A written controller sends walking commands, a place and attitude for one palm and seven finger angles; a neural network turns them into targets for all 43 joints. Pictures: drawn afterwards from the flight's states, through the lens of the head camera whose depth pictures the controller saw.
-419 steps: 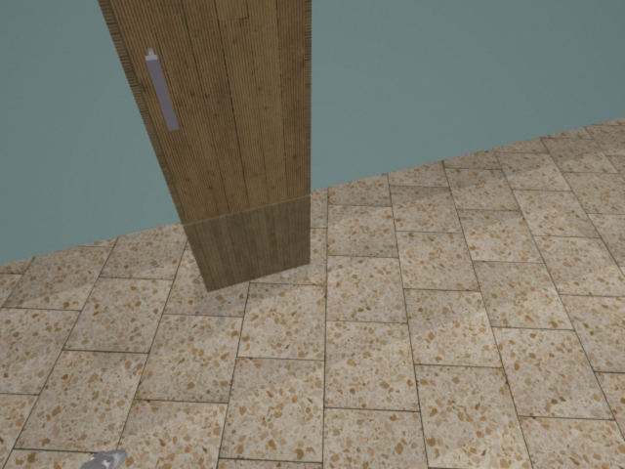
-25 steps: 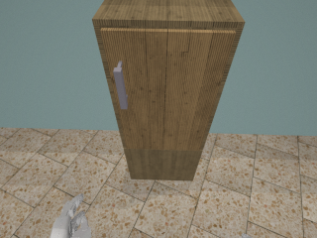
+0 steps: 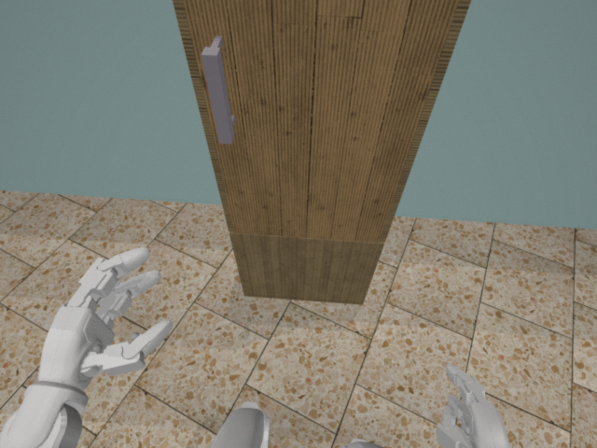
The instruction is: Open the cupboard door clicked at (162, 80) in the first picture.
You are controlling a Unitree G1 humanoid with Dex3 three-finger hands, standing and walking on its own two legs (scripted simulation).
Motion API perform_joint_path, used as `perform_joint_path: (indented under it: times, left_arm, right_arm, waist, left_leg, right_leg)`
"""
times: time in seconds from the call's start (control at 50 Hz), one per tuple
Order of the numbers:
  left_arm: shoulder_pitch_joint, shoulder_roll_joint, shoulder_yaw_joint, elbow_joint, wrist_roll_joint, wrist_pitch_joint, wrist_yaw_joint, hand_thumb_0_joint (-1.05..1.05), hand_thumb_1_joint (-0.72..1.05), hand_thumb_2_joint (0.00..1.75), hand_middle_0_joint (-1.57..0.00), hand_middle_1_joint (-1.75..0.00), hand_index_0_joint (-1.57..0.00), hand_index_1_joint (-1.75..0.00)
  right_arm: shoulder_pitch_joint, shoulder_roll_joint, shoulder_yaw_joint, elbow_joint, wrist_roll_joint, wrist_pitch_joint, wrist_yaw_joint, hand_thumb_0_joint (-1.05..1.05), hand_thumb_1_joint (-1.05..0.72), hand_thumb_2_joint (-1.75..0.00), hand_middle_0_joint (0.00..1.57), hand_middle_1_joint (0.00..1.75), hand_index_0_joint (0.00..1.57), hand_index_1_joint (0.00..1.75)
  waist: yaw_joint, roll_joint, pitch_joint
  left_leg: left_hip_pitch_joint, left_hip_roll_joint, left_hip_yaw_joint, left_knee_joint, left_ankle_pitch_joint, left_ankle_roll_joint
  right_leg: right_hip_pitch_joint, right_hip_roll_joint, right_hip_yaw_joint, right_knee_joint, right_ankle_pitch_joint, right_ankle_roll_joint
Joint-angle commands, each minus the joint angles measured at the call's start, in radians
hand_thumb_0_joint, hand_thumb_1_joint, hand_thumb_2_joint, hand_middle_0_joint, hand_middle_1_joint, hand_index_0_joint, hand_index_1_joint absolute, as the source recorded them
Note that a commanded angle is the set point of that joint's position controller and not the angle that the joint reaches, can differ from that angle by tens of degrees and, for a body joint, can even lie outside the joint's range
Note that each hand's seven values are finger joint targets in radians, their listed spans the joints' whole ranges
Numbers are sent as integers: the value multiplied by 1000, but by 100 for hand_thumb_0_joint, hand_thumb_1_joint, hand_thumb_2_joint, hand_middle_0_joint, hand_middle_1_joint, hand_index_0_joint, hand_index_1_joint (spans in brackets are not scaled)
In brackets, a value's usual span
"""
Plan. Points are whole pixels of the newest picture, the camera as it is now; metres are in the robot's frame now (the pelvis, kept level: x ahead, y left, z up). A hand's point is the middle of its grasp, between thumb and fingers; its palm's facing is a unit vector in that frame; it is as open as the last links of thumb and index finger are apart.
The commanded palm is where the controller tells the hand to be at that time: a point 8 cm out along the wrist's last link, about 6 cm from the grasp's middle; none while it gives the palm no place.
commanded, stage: raise the hand with hooked fingers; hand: left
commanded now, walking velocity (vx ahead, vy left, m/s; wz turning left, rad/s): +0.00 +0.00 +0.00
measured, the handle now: (222, 92) +0.60 +0.17 +0.14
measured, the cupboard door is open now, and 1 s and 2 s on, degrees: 0 0 0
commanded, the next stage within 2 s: move the hooked fingers beside the handle in 1.46 s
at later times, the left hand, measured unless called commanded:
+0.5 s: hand (84, 281) +0.27 +0.27 +0.11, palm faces +0.02 -1.00 -0.04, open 12.9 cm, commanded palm +0.25 +0.32 +0.12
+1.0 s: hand (29, 224) +0.31 +0.32 +0.16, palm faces +0.03 -1.00 -0.04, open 14.0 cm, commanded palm +0.27 +0.36 +0.16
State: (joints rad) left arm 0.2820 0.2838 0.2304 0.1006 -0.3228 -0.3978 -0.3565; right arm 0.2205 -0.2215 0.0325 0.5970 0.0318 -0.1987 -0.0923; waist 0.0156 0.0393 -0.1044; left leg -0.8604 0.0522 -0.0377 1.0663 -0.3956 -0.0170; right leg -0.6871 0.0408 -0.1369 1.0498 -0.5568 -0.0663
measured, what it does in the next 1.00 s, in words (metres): rises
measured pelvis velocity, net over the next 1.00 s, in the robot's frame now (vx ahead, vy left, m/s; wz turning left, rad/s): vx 0.01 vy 0.04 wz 0.00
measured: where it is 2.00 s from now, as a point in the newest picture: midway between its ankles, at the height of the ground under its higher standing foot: outside the picture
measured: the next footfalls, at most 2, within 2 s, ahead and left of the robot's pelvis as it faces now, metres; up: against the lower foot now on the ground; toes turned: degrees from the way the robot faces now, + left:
none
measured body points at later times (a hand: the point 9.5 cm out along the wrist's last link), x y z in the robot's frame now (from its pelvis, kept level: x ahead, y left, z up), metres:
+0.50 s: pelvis +0.01 +0.04 +0.04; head +0.05 +0.04 +0.48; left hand +0.27 +0.32 +0.11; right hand +0.18 -0.22 -0.03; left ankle +0.07 +0.13 -0.66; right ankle -0.01 -0.08 -0.66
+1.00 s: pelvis +0.01 +0.04 +0.05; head +0.03 +0.05 +0.50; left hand +0.30 +0.37 +0.17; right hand +0.17 -0.20 -0.02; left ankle +0.07 +0.13 -0.66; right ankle -0.01 -0.08 -0.66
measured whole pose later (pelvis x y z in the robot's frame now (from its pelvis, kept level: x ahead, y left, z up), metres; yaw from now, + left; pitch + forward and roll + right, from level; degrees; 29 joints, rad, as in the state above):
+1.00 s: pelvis +0.01 +0.04 +0.05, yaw +0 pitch +3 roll -2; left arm -0.09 0.44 0.41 0.36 -0.35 -0.13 -0.46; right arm 0.27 -0.27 0.07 0.59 0.06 -0.19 -0.11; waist 0.01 0.04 -0.04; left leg -0.50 0.01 0.02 0.70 -0.26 0.05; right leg -0.34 0.00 -0.08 0.66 -0.38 0.00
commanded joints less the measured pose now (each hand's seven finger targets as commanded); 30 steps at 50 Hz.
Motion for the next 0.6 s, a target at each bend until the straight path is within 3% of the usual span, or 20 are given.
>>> perform_joint_path:
  times: [0.0, 0.06, 0.1, 0.18, 0.28, 0.36, 0.42, 0.48, 0.52, 0.58]
  left_arm:
    - [-38, 200, 173, -118, -55, 48, -13, 0, 13, 57, -25, -80, -25, -80]
    - [-22, 179, 183, -158, -59, 25, 12, 0, 6, 54, -26, -84, -26, -84]
    - [-32, 168, 168, -147, -52, 6, 20, 0, 1, 52, -26, -87, -26, -87]
    - [-65, 170, 154, -134, -42, -28, 19, 0, -8, 48, -27, -93, -27, -93]
    - [-149, 206, 159, -174, -45, -27, 14, 0, -20, 43, -28, -100, -28, -100]
    - [-192, 240, 186, -173, -47, -3, 13, 0, -29, 39, -29, -107, -29, -107]
    - [-252, 236, 168, -148, -45, 34, 3, 0, -36, 36, -29, -111, -29, -111]
    - [-292, 249, 169, -134, -38, 74, -7, 0, -43, 33, -29, -115, -29, -115]
    - [-327, 263, 179, -110, -42, 102, -21, 0, -48, 31, -30, -118, -30, -118]
    - [-369, 280, 186, -116, -35, 124, -27, 0, -50, 30, -30, -120, -30, -120]
  right_arm:
    - [-52, -145, -69, -156, 12, -59, -19, 0, -90, -90, 20, 30, 20, 30]
    - [-38, -139, -76, -150, 8, -65, -7, 0, -90, -90, 20, 30, 20, 30]
    - [-34, -144, -78, -150, 4, -69, 1, 0, -90, -90, 20, 30, 20, 30]
    - [-10, -160, -85, -138, 8, -77, 5, 0, -90, -90, 20, 30, 20, 30]
    - [-3, -173, -79, -144, 13, -85, -2, 0, -90, -90, 20, 30, 20, 30]
    - [-4, -178, -72, -143, 14, -82, -7, 0, -90, -90, 20, 30, 20, 30]
    - [-11, -180, -63, -150, 18, -75, -8, 0, -90, -90, 20, 30, 20, 30]
    - [-14, -181, -58, -152, 21, -71, -9, 0, -90, -90, 20, 30, 20, 30]
    - [-14, -185, -53, -158, 20, -65, -11, 0, -90, -90, 20, 30, 20, 30]
    - [-22, -183, -48, -161, 22, -64, -12, 0, -90, -90, 20, 30, 20, 30]
  waist:
    - [11, -50, -204]
    - [12, -64, -215]
    - [13, -59, -181]
    - [-13, -46, -166]
    - [-15, 10, -180]
    - [-8, 49, -189]
    - [-17, 50, -152]
    - [-15, 86, -156]
    - [-13, 46, -154]
    - [-9, 88, -156]
  left_leg:
    - [234, -37, 1, -167, 160, 54]
    - [285, -38, 6, -202, 216, 53]
    - [306, -40, 6, -223, 230, 53]
    - [349, -40, 17, -254, 202, 57]
    - [428, -38, 11, -300, 190, 57]
    - [476, -36, 2, -330, 206, 54]
    - [500, -32, -12, -359, 194, 50]
    - [540, -29, -23, -387, 194, 46]
    - [548, -29, -29, -400, 205, 46]
    - [583, -26, -40, -423, 203, 41]
  right_leg:
    - [139, -61, 230, -331, 266, 102]
    - [157, -59, 198, -319, 400, 112]
    - [138, -41, 163, -309, 404, 96]
    - [98, -30, 134, -327, 333, 86]
    - [97, -15, 102, -340, 280, 65]
    - [123, -10, 90, -352, 298, 55]
    - [118, -2, 76, -367, 292, 51]
    - [130, -1, 67, -383, 289, 47]
    - [147, 3, 63, -394, 306, 46]
    - [155, 2, 60, -408, 296, 42]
